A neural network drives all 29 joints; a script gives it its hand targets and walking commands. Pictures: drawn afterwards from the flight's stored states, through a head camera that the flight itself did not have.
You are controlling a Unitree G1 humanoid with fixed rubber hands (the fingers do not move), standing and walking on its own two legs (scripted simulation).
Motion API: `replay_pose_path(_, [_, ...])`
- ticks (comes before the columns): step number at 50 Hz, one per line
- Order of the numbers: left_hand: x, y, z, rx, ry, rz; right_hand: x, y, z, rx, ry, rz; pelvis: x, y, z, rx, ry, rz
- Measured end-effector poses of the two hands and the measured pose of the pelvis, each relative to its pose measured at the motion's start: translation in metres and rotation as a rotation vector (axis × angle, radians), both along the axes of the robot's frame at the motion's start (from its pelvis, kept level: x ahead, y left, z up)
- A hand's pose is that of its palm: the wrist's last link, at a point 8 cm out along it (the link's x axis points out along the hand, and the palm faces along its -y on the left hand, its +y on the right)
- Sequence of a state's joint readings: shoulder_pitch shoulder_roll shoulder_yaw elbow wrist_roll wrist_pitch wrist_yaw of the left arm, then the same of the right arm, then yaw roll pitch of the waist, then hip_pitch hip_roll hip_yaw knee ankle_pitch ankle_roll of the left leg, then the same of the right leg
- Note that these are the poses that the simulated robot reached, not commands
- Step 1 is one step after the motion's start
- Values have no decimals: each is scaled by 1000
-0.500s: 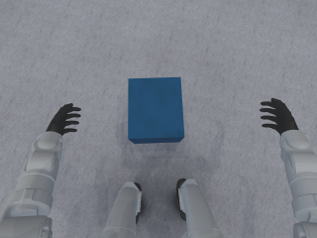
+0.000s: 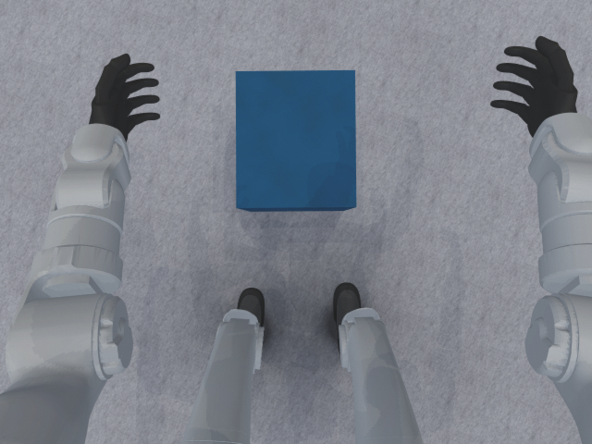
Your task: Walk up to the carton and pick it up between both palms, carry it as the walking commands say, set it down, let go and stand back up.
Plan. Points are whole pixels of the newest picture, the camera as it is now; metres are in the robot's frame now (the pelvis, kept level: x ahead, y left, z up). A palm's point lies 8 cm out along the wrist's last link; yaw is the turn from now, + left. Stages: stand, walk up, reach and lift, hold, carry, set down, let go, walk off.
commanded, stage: reach and lift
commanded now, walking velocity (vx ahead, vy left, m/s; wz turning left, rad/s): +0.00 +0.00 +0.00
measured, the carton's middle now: (296, 149) +0.54 +0.03 -0.57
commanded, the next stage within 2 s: none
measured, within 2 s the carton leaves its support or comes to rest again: neither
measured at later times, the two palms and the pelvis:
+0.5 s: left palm (143, 123) +0.50 +0.24 -0.19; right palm (486, 108) +0.52 -0.24 -0.17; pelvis -0.02 +0.00 -0.05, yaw +2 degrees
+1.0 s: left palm (181, 151) +0.49 +0.23 -0.35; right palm (418, 141) +0.52 -0.20 -0.34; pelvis -0.05 +0.01 -0.20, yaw +4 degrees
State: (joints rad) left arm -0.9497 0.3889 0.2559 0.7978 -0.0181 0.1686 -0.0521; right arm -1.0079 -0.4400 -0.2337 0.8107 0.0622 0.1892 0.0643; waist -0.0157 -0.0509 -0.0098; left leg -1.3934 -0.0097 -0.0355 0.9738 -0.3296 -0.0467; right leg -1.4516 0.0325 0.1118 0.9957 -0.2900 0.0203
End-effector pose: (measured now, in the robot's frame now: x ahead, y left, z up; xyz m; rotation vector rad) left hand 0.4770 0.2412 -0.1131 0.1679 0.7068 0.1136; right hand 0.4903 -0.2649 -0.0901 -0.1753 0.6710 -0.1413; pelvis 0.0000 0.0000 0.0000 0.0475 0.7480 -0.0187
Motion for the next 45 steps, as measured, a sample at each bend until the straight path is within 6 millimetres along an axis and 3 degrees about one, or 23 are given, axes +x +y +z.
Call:
replay_pose_path(9, [21, -4, -18, -31, -26, 29, 30, 12, -18, 67, -38, -6, -2, -2, -8, 6, 77, 4])
replay_pose_path(20, [20, -1, -53, -52, -11, 53, 30, 18, -53, 100, -27, -27, -7, 1, -24, 6, 131, 9])
replay_pose_path(35, [19, -7, -140, -64, -37, 62, 30, 48, -154, 148, -43, -10, -44, 4, -121, 15, 127, 35])
replay_pose_path(45, [17, -8, -203, -54, -15, 85, 28, 60, -223, 146, -21, -18, -54, 5, -176, 15, 96, 49])
